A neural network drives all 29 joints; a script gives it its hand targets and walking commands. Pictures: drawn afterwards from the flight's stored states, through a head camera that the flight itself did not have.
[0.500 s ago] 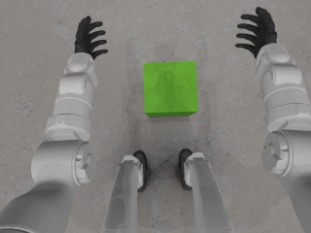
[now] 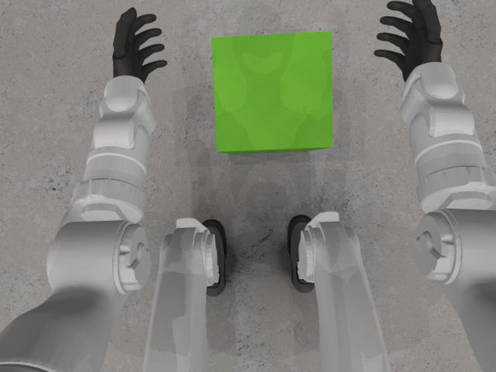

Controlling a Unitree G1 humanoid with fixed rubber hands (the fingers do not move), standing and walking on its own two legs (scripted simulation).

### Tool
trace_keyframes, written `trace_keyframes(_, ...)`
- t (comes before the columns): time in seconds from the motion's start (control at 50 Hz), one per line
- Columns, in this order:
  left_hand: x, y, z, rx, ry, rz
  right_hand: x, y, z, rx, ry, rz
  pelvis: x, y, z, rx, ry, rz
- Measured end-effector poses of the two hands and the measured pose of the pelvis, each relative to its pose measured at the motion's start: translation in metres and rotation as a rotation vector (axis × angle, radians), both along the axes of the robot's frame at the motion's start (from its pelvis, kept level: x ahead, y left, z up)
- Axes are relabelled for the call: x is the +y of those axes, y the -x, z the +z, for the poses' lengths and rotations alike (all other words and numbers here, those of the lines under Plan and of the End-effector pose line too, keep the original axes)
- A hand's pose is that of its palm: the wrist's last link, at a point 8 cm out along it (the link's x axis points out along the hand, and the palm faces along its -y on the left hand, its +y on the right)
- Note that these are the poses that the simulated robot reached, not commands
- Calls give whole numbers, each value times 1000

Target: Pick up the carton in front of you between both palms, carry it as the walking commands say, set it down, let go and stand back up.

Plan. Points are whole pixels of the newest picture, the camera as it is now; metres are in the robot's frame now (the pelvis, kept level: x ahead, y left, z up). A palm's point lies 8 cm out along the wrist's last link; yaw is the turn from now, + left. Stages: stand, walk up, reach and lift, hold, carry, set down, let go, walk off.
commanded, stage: reach and lift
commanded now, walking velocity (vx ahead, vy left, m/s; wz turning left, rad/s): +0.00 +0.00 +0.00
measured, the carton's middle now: (270, 105) +0.50 -0.04 -0.39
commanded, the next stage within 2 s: none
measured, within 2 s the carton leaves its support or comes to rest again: leaves its support in 1.32 s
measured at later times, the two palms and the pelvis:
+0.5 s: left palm (175, 101) +0.51 +0.15 -0.32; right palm (362, 93) +0.50 -0.22 -0.32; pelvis -0.03 +0.01 -0.15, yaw +0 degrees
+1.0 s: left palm (192, 102) +0.51 +0.11 -0.31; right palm (350, 93) +0.50 -0.19 -0.31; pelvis -0.04 +0.01 -0.14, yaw +0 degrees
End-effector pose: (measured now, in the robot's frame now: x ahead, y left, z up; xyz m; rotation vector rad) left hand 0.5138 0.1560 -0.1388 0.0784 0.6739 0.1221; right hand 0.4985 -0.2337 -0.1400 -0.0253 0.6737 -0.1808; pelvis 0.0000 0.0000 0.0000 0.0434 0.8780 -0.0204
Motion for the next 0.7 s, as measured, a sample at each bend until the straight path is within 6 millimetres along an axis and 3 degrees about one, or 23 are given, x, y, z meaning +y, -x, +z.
trace_keyframes(0.1,2,0,-48,-4,12,7,0,-1,-48,-4,13,-3,1,13,-46,-51,-1,7)
trace_keyframes(0.22,-4,0,-94,12,15,-1,4,1,-93,9,7,-13,3,25,-90,-116,-1,9)
trace_keyframes(0.46,-11,3,-176,69,23,-10,13,1,-173,46,-1,-10,6,35,-141,-216,4,7)
trace_keyframes(0.54,-9,1,-189,61,15,-14,14,0,-188,36,0,-8,5,35,-151,-247,5,17)
trace_keyframes(0.7,-14,-1,-180,40,22,-19,15,8,-189,43,0,13,5,31,-156,-257,9,21)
